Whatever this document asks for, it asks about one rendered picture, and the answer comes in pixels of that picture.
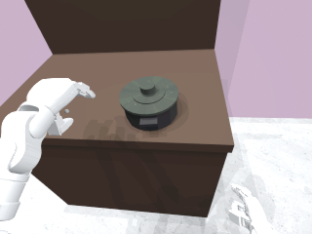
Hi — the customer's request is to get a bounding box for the lid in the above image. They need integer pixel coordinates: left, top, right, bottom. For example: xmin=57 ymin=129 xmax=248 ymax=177
xmin=119 ymin=76 xmax=178 ymax=117

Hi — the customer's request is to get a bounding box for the table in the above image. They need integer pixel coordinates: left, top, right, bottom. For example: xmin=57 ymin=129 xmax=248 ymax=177
xmin=0 ymin=0 xmax=235 ymax=217

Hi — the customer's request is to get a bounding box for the robot right forearm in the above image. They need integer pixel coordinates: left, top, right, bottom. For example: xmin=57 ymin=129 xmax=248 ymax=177
xmin=250 ymin=219 xmax=278 ymax=234

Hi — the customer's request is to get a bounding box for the left robot hand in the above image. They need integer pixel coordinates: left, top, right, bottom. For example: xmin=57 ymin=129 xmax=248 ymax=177
xmin=26 ymin=78 xmax=96 ymax=136

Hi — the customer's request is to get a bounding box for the knob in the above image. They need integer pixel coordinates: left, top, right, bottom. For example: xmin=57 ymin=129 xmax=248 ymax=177
xmin=139 ymin=80 xmax=156 ymax=95

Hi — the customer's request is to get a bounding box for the right robot hand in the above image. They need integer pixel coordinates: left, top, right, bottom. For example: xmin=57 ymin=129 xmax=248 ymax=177
xmin=229 ymin=183 xmax=267 ymax=231

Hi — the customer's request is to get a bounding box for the pot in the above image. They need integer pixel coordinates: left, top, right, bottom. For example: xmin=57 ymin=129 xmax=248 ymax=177
xmin=125 ymin=102 xmax=177 ymax=132

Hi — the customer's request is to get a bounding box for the robot left forearm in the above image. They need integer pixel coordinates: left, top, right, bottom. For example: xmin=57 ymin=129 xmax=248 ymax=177
xmin=0 ymin=101 xmax=55 ymax=221

